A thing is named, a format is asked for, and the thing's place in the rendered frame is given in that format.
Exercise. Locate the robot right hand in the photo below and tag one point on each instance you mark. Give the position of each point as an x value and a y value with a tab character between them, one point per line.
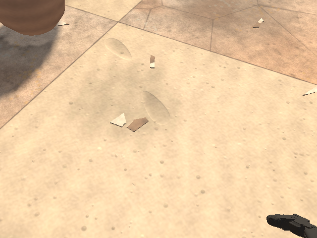
295	223

